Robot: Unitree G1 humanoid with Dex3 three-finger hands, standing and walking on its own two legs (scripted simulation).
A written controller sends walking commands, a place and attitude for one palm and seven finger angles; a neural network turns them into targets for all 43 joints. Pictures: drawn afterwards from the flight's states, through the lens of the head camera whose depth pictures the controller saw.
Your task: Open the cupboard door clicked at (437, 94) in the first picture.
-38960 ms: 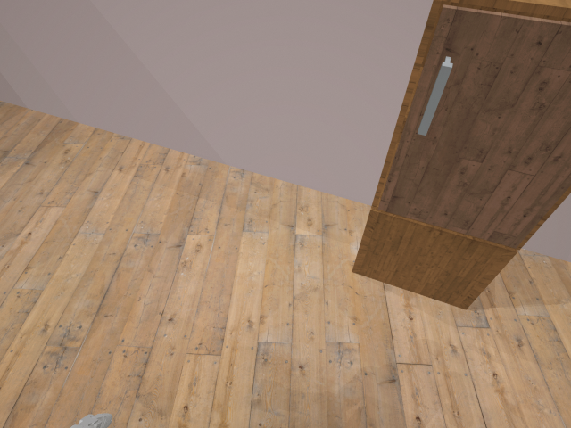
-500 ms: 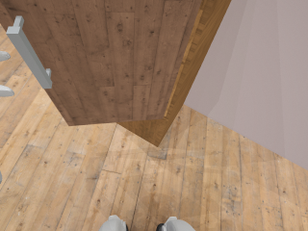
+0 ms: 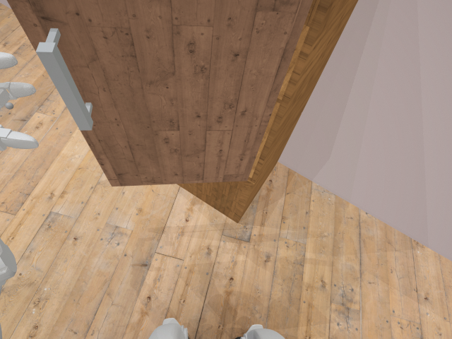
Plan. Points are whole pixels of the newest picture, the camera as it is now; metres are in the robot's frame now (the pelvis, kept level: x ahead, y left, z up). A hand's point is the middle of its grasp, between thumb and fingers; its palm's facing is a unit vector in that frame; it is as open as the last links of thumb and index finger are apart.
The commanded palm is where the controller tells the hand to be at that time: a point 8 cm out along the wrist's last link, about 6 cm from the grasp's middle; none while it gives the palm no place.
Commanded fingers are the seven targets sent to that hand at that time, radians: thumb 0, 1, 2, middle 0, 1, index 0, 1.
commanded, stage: move the hooked fingers beside the handle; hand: left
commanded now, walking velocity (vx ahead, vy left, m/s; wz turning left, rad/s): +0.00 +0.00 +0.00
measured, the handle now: (71, 84) +0.51 +0.25 +0.11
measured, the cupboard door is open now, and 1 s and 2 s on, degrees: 38 38 38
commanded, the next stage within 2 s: slide the fingers in behind the handle in 0.18 s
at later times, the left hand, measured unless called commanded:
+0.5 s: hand (27, 101) +0.47 +0.31 +0.11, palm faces +0.06 -1.00 +0.02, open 14.0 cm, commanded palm +0.44 +0.35 +0.11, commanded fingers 0.00 -0.50 0.30 -0.30 -1.20 -0.30 -1.20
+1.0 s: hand (45, 106) +0.46 +0.28 +0.11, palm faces +0.06 -1.00 +0.02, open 14.0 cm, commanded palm +0.44 +0.32 +0.11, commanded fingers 0.00 -0.50 0.30 -0.30 -1.20 -0.30 -1.20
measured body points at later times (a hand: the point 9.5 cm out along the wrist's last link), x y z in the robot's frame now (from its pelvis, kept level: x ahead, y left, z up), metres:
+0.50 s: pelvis +0.00 +0.00 +0.00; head +0.11 +0.03 +0.43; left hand +0.46 +0.36 +0.12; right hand +0.00 -0.28 -0.10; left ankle +0.01 +0.08 -0.70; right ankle -0.02 -0.13 -0.70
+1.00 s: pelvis +0.00 +0.00 +0.00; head +0.09 +0.03 +0.44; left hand +0.45 +0.33 +0.11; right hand +0.04 -0.28 -0.10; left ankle +0.01 +0.08 -0.70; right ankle -0.02 -0.13 -0.70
